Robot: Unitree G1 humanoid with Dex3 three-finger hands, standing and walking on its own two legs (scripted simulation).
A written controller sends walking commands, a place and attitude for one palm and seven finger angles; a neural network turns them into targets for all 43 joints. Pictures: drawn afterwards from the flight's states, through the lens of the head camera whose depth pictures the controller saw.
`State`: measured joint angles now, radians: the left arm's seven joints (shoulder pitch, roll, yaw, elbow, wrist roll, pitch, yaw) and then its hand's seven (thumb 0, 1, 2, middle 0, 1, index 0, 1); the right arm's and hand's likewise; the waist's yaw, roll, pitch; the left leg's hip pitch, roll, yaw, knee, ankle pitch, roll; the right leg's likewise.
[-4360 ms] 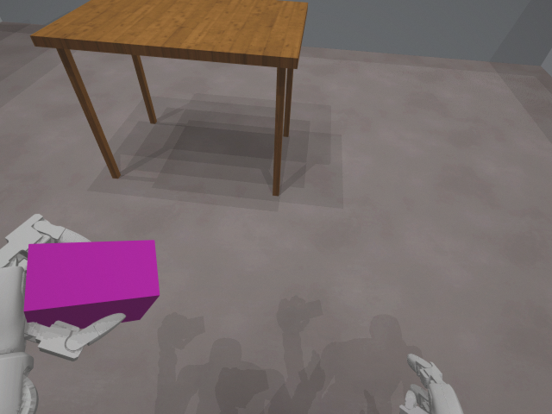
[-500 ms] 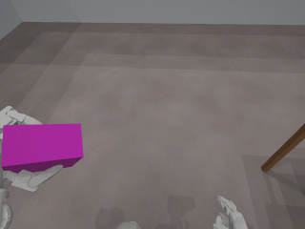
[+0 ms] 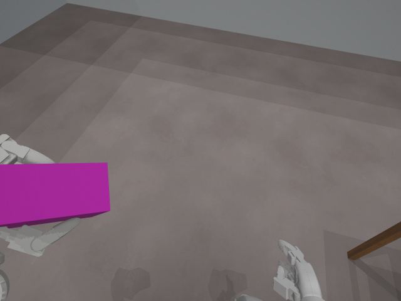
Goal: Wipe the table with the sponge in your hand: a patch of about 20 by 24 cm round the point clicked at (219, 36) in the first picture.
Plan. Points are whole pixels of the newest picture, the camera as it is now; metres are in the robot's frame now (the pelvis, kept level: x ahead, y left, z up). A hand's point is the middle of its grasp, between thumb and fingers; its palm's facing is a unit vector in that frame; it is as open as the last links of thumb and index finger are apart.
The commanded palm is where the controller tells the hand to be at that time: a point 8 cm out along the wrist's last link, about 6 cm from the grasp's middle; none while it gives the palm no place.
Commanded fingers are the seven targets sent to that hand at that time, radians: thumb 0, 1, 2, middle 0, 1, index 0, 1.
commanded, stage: turn to face it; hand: left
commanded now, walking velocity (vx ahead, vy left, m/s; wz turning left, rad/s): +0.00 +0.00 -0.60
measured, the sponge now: (69, 195) +0.22 +0.21 +0.17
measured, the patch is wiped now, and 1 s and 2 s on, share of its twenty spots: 0.00 0.00 0.00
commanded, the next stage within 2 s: none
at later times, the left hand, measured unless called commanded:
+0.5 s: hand (132, 196) +0.22 +0.12 +0.18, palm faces +0.16 -0.86 -0.48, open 10.4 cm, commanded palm +0.18 +0.17 +0.18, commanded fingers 0.00 0.10 1.30 -1.20 -1.60 -1.20 -1.60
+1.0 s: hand (231, 242) +0.18 -0.01 +0.16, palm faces -0.15 -0.85 -0.50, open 10.4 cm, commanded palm +0.14 +0.08 +0.18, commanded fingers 0.00 0.10 1.30 -1.20 -1.60 -1.20 -1.60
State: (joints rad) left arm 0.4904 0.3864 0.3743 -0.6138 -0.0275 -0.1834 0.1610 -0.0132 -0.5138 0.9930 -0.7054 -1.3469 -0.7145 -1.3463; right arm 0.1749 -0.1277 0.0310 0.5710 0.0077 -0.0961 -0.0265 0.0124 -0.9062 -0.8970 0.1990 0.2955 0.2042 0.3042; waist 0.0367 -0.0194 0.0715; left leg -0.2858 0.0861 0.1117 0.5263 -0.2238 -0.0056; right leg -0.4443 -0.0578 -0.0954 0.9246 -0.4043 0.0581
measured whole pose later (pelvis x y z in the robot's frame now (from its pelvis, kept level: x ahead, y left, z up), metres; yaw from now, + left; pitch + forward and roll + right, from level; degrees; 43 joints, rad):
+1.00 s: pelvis -0.15 -0.07 -0.02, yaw -33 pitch -1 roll -1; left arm 0.39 0.39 0.35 -0.51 -0.02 -0.17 0.13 -0.01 -0.51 0.99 -0.70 -1.35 -0.71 -1.35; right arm 0.17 -0.17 0.03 0.58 0.02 -0.03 0.01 0.01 -0.90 -0.90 0.20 0.30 0.21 0.31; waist 0.01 0.07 0.16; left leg -0.39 0.20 0.05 0.99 -0.51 -0.10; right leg -0.35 0.00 -0.09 0.66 -0.29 -0.04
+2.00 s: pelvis -0.31 -0.06 +0.00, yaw -68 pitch +1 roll +4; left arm 0.50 0.39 0.36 -0.54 -0.05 -0.17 0.15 -0.01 -0.51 1.00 -0.70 -1.36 -0.71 -1.36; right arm 0.16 -0.28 -0.04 0.54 0.02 0.08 -0.02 0.01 -0.91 -0.90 0.19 0.29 0.20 0.30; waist 0.02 -0.04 0.05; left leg -0.33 0.02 0.02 0.74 -0.47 -0.07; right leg -0.37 0.11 0.08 0.45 -0.10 -0.11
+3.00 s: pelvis -0.43 +0.06 -0.02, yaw -103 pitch -1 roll +1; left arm 0.45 0.38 0.36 -0.50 -0.02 -0.18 0.14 -0.01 -0.51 1.00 -0.69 -1.36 -0.70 -1.36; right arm 0.22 -0.17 0.02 0.51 0.02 -0.05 0.00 0.01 -0.91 -0.90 0.20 0.30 0.20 0.30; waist 0.07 0.05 0.10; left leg -0.24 0.23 0.15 0.66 -0.36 -0.14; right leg -0.35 0.00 -0.07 0.70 -0.34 0.03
